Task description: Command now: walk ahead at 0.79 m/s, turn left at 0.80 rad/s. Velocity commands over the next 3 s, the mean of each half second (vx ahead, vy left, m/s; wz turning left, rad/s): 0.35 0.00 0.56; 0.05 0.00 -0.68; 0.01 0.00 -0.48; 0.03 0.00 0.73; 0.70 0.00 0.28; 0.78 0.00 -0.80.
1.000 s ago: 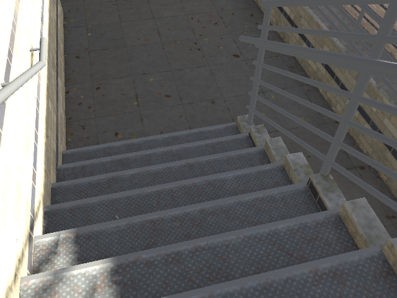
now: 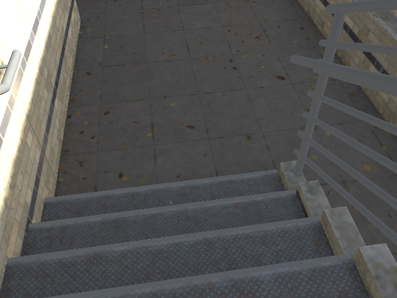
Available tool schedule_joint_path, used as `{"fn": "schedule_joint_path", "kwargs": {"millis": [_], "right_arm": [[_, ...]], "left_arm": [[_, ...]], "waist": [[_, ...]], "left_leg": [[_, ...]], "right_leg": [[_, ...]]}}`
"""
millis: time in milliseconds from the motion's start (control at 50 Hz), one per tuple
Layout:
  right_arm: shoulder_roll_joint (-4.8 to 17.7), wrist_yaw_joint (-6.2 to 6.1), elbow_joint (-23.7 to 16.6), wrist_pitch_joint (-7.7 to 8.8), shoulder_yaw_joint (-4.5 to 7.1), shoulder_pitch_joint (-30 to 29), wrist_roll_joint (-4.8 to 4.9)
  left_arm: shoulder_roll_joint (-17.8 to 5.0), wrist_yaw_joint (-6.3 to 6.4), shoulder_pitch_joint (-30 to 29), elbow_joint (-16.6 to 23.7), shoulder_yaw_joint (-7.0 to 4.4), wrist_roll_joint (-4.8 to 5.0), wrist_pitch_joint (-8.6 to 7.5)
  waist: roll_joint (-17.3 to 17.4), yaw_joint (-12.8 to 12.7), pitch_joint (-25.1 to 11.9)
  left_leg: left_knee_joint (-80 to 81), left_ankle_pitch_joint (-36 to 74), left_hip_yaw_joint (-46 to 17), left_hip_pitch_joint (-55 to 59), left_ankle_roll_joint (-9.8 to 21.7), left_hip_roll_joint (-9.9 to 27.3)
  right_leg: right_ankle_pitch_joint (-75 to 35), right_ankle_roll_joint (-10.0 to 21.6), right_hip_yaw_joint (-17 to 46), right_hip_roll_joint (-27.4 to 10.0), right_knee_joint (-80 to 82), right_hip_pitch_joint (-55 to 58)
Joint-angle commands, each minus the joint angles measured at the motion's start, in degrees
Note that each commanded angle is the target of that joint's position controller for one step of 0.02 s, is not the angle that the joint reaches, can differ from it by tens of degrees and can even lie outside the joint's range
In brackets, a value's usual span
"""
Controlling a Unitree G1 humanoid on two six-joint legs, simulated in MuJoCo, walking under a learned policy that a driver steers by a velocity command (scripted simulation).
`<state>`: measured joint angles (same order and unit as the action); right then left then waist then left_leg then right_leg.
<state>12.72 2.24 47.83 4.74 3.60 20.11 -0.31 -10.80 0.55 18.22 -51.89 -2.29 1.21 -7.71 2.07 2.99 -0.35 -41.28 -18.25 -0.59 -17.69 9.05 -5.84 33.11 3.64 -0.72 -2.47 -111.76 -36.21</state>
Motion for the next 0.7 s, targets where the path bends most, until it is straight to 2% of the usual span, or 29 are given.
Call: {"fn": "schedule_joint_path", "kwargs": {"millis": [20,40,60,80,100,120,140,160,180,200,220,240,260,280,300,320,360,380,400,420,460,500,520,560,600,640,660,680,700], "right_arm": [[3.5,-0.66,-0.7,-0.33,-0.24,7.2,1.11],[11.7,-2.79,-5.8,-0.37,1.51,-8.4,0.72],[10.3,-5.0,-7.6,-0.41,1.51,-13.0,-0.67],[7.4,-5.83,-6.3,-0.63,1.36,-9.8,-1.82],[5.7,-6.66,-5.5,0.07,1.49,-6.6,1.48],[3.6,-8.32,-5.0,0.57,0.85,-4.3,4.16],[3.4,-8.41,-2.2,-0.11,0.92,2.2,4.45],[3.6,-8.62,-1.1,-1.53,1.1,4.2,4.28],[3.4,-8.83,-1.1,-3.32,1.31,3.6,3.59],[3.3,-8.52,-2.4,-4.33,1.26,1.5,2.91],[2.2,-7.26,-3.4,-4.18,0.74,-1.5,1.78],[-1.6,-5.63,-5.9,-4.22,-0.49,-1.9,1.61],[-2.8,-4.69,-9.0,-4.99,-1.02,13.8,3.99],[-0.1,-4.73,-11.2,-4.58,-1.42,14.4,4.67],[2.0,-5.14,-10.2,-5.15,-1.0,8.5,3.41],[2.4,-5.66,-13.1,-5.89,-1.19,2.8,3.21],[1.3,-6.49,-13.6,-8.73,-2.13,-5.2,2.53],[-1.0,-6.6,-13.5,-9.23,-2.8,-4.7,1.88],[0.1,-6.43,-12.2,-8.71,-2.54,-2.0,1.48],[0.0,-6.38,-12.5,-8.22,-2.72,-3.2,0.61],[0.2,-6.54,-17.9,-7.12,-3.45,-12.3,-1.11],[-2.5,-6.55,-21.7,-7.52,-5.11,-19.7,-2.12],[-3.0,-6.61,-22.8,-7.5,-5.4,-22.4,-1.92],[-2.5,-5.49,-22.5,-7.11,-4.82,-20.5,0.23],[-0.2,-4.18,-21.5,-7.1,-3.8,-17.3,1.22],[0.4,-3.59,-20.0,-6.82,-2.85,-15.9,0.16],[1.4,-3.39,-18.6,-6.52,-2.0,-11.6,-0.87],[4.1,-3.28,-16.6,-6.23,-1.05,-4.9,-1.91],[10.6,-2.73,-13.6,-6.72,1.2,-0.9,-3.25]], "left_arm": [[-3.8,0.49,-2.9,10.7,-1.3,-1.22,-3.45],[-4.0,1.28,-5.8,16.0,-0.99,-0.56,-2.54],[-6.9,2.5,-4.9,14.5,-1.8,-0.46,-1.64],[-7.2,2.0,0.7,11.2,-2.22,-1.69,-1.12],[-7.9,1.26,-0.1,11.1,-2.97,-1.85,-1.51],[-9.2,1.15,-3.6,11.5,-2.27,-2.23,-1.63],[-3.5,0.97,-8.3,14.3,-1.61,-2.45,-0.63],[-1.0,1.12,-11.4,17.4,-1.23,-1.2,1.1],[-1.0,1.02,-10.2,19.2,-1.5,0.0,2.37],[-3.2,0.86,-4.5,18.3,-2.27,0.58,2.81],[-6.3,0.1,5.3,15.9,-3.75,-0.76,2.62],[-10.6,-0.19,17.6,11.6,-4.72,-1.51,3.08],[-12.1,-1.56,9.3,12.5,-2.65,-3.1,2.34],[-13.2,-1.96,5.7,12.6,-2.79,-1.94,3.14],[-8.9,-1.41,6.4,13.1,-1.16,-1.99,4.01],[-10.2,-0.89,2.6,12.1,-0.68,-2.12,4.76],[-8.3,-0.46,-2.2,11.5,1.38,-5.72,5.79],[-7.6,-0.73,-3.6,10.7,2.56,-5.41,5.83],[-8.0,-0.4,-1.7,9.5,2.68,-3.92,5.76],[-7.3,0.1,-0.7,8.8,3.21,-3.21,5.7],[-8.7,2.26,1.0,9.6,2.95,-1.28,6.3],[-9.3,4.56,2.0,10.5,2.19,-1.28,8.3],[-9.1,4.93,2.5,10.6,1.64,-0.47,9.51],[-11.6,4.45,1.7,11.7,0.06,-0.94,10.82],[-12.6,4.24,0.8,14.0,-1.05,-0.64,12.29],[-10.6,4.46,2.2,15.0,-1.14,-0.17,12.96],[-9.5,4.36,3.0,15.4,-0.98,0.08,12.89],[-5.5,4.06,3.7,16.1,-0.44,0.09,12.98],[-3.9,3.73,1.2,20.8,-0.61,1.49,12.27]], "waist": [[-14.5,-6.7,3.8],[-3.9,-13.1,7.9],[-5.4,-13.5,7.7],[-6.7,-13.5,0.7],[-7.0,-12.2,-1.2],[-11.5,-9.5,3.6],[-11.1,-5.6,1.0],[-6.5,-4.1,0.6],[-0.2,-5.4,-0.8],[3.9,-8.0,-1.2],[4.8,-13.1,-5.7],[-0.2,-15.9,-12.1],[-21.4,-4.7,-20.7],[-31.5,-4.4,-23.5],[-21.1,-7.7,-18.3],[-9.9,-5.0,-15.7],[-0.4,-2.6,-4.1],[-0.3,-0.5,-2.1],[-1.2,0.6,0.4],[-3.1,0.4,-0.7],[-4.1,-1.3,-3.5],[-5.5,-2.9,-6.0],[-7.2,-4.0,-7.2],[-14.3,-3.2,-9.2],[-16.8,-2.7,-5.0],[-15.4,-2.9,-2.2],[-14.3,-1.5,-3.8],[-4.0,-0.7,-8.6],[16.0,-1.1,-7.6]], "left_leg": [[5.9,41.8,-27.1,11.9,7.8,12.3],[13.6,40.6,-36.7,-13.3,11.8,17.1],[10.5,42.8,-38.1,-28.3,12.1,16.3],[3.5,43.7,-31.5,-30.6,9.2,10.4],[-3.0,27.2,-27.5,-25.9,6.8,4.7],[-8.3,8.6,-16.2,-32.1,1.7,-2.7],[-10.1,0.7,-17.4,-29.3,0.2,-5.5],[-13.2,-1.1,-19.1,-22.8,-0.6,-5.6],[-18.2,1.0,-20.8,-16.4,-1.4,-5.4],[-26.1,4.4,-19.8,-8.8,-3.1,-5.7],[-38.9,7.5,-18.0,-12.1,-6.0,-8.9],[-58.9,-19.2,-14.7,-20.8,-9.2,-10.1],[-83.7,-38.6,-20.4,-38.6,-10.7,-12.8],[-89.5,-35.4,-17.3,-46.8,-12.2,-6.6],[-91.0,-31.6,-14.2,-48.5,-13.3,-4.6],[-86.3,-22.5,-10.4,-46.4,-13.0,-1.6],[-80.5,-14.8,-11.0,-34.5,-11.5,1.5],[-78.3,-13.9,-8.7,-29.2,-11.2,1.3],[-69.5,-3.8,-8.3,-29.2,-10.6,0.9],[-66.9,0.5,-4.7,-29.4,-10.8,1.4],[-58.0,7.4,-4.2,-35.1,-12.4,3.6],[-34.6,14.3,-4.8,-31.2,-14.0,3.6],[-21.3,12.6,-3.9,-23.5,-14.2,2.5],[-14.1,5.5,-1.0,-8.9,-14.8,-0.5],[-4.4,1.7,-2.0,-4.7,-12.8,-0.1],[10.0,5.6,-3.2,2.3,-10.1,1.0],[14.7,5.1,-4.2,10.3,-8.1,3.9],[14.9,17.3,-13.5,24.5,-3.8,14.7],[23.3,17.0,-33.4,23.5,5.9,31.4]], "right_leg": [[-11.1,1.1,6.0,-0.5,12.8,-31.2],[-16.1,-3.4,7.3,-2.3,40.9,-17.9],[-24.0,-7.7,6.5,-1.7,44.5,-2.6],[-39.1,-7.6,5.5,1.3,39.7,11.1],[-52.9,-6.5,8.2,1.9,50.5,9.5],[-68.1,-7.1,4.0,3.4,72.4,19.1],[-71.7,-8.1,2.2,7.4,78.8,27.4],[-67.8,-8.6,5.0,7.6,85.4,27.9],[-65.1,-7.9,8.3,6.0,89.4,28.6],[-67.2,-6.7,9.3,3.1,98.0,29.1],[-75.4,-6.7,6.1,2.5,94.0,42.8],[-89.1,-4.4,13.6,-9.8,89.1,59.2],[-106.0,5.6,28.9,-22.0,71.1,73.6],[-95.0,12.5,35.4,-27.8,74.6,72.0],[-86.5,14.0,29.2,-25.3,77.9,63.1],[-61.6,16.1,32.2,-23.3,85.1,52.1],[-48.0,15.8,31.7,-19.4,91.3,21.1],[-51.7,13.8,26.6,-14.5,91.8,12.8],[-47.7,10.6,20.6,-7.6,89.5,9.1],[-52.7,9.9,18.4,-5.0,88.8,9.8],[-55.2,12.2,22.2,-5.3,85.4,17.2],[-47.8,11.6,23.3,-3.4,85.6,19.9],[-42.8,9.7,22.6,-1.9,87.4,19.3],[-32.7,8.8,23.4,-1.3,89.3,14.6],[-17.8,9.2,28.6,-2.5,92.4,13.9],[-10.1,7.1,33.0,-1.3,91.5,13.5],[-7.8,5.6,33.2,0.4,87.0,11.0],[1.5,2.6,27.7,5.3,70.4,1.2],[9.2,-1.1,18.5,14.6,53.0,-15.6]]}}
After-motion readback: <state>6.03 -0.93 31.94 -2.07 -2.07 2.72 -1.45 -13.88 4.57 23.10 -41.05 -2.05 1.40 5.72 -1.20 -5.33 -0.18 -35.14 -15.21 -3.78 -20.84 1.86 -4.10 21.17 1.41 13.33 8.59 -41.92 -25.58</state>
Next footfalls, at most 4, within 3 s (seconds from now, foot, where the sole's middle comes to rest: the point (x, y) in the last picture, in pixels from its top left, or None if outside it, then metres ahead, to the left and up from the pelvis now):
0.24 right None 0.39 -0.11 -0.91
0.66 left None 0.33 0.09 -0.91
1.16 right None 0.29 -0.17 -0.91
1.78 left None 0.33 0.07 -0.91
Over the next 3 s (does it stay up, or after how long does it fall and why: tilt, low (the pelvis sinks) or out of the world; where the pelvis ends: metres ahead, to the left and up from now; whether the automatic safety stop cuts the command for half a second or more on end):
stays up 1.01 -0.02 -0.50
